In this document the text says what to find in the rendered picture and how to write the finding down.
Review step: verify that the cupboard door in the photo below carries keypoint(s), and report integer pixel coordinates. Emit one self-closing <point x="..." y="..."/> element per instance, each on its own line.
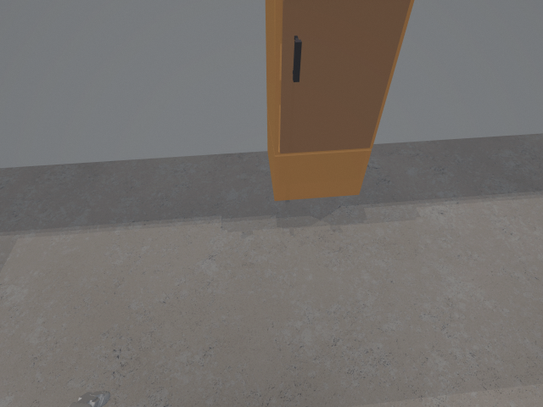
<point x="347" y="53"/>

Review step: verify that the handle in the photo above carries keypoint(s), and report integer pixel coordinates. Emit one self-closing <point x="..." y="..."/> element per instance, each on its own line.
<point x="297" y="58"/>

